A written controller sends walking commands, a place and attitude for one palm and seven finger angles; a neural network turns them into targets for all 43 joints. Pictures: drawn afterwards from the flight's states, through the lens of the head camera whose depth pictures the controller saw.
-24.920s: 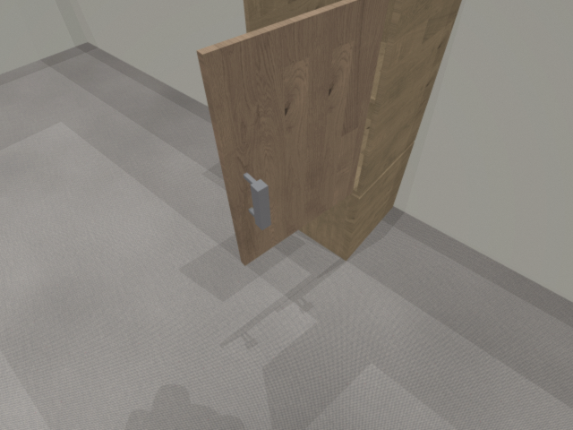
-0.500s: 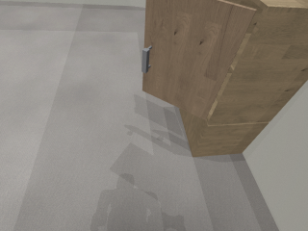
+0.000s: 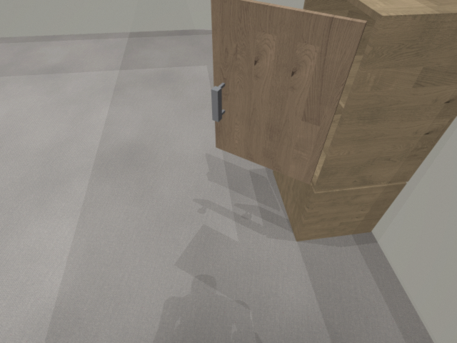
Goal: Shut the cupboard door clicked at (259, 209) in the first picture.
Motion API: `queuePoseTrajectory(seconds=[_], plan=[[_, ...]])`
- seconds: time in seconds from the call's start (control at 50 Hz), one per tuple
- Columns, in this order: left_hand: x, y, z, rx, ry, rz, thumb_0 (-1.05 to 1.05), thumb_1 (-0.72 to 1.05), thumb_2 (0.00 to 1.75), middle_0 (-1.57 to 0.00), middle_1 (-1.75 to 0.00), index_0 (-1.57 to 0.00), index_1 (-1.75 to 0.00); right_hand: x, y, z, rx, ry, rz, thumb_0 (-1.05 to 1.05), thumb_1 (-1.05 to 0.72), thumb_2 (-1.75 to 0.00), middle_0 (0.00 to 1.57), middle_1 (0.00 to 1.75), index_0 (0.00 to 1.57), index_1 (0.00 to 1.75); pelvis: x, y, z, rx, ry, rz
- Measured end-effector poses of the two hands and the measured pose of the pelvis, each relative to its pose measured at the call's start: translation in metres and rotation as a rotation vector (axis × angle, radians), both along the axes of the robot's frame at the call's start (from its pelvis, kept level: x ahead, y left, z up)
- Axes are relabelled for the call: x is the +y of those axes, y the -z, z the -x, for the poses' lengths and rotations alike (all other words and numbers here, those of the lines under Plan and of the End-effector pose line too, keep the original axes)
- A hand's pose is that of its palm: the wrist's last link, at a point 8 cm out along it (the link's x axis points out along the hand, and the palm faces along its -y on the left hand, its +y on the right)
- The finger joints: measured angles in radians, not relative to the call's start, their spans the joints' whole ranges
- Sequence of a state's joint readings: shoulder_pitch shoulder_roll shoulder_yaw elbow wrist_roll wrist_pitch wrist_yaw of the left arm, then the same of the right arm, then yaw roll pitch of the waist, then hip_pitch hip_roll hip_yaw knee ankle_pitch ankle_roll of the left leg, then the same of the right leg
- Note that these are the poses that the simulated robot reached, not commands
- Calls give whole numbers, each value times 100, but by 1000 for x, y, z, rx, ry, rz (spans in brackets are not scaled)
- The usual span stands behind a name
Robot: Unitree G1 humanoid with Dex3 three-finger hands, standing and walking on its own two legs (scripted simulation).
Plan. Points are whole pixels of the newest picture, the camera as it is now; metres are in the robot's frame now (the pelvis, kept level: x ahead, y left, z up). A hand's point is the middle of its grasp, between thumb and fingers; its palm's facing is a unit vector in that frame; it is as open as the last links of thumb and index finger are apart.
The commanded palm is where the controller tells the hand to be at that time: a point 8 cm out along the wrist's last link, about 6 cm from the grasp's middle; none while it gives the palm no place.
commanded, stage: let the arm hang, fingers relaxed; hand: left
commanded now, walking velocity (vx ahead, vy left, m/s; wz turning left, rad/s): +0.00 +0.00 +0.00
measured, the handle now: (219, 101) +0.91 +0.08 -0.09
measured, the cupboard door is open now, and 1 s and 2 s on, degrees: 52 52 52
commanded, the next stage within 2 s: look to check the result in 0.26 s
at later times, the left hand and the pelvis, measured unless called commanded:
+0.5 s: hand out of the picture +0.00 +0.17 -0.18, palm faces +0.03 -0.98 -0.21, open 7.4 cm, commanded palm none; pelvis +0.02 -0.01 +0.00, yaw +0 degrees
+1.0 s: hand out of the picture +0.06 +0.18 -0.17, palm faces +0.03 -0.97 -0.24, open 7.4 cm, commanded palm none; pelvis +0.03 -0.02 +0.00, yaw +0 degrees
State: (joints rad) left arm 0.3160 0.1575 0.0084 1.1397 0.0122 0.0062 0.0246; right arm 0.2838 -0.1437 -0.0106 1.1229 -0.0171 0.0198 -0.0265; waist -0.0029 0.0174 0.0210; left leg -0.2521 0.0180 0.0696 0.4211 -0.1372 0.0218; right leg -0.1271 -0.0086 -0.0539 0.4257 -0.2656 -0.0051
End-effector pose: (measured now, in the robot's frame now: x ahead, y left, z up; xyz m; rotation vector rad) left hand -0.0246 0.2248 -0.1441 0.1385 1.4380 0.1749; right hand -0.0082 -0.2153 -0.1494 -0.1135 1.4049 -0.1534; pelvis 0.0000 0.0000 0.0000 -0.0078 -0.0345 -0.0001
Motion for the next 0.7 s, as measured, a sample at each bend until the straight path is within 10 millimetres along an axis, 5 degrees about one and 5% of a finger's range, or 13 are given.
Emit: queuePoseTrajectory(seconds=[0.18, 0.46, 0.7], plan=[[-14, 4, -29, -61, 21, 32, 1, 91, 90, -20, -30, -20, -30, -9, -4, -5, -12, 5, 21, 1, -91, -89, 20, 30, 20, 30, -4, 0, -4, 0, 1, -2], [-6, 0, -24, -3, 11, -1, 1, 91, 90, -20, -30, -20, -30, -18, -5, -9, 30, 0, 26, 1, -90, -89, 20, 30, 20, 30, -10, -1, -14, 6, 0, -1], [-2, -3, -37, -8, 14, -21, 1, 91, 90, -20, -30, -20, -30, -30, -6, -40, -12, -22, 44, 1, -90, -89, 20, 30, 20, 30, -13, -2, -23, 6, 2, -4]])
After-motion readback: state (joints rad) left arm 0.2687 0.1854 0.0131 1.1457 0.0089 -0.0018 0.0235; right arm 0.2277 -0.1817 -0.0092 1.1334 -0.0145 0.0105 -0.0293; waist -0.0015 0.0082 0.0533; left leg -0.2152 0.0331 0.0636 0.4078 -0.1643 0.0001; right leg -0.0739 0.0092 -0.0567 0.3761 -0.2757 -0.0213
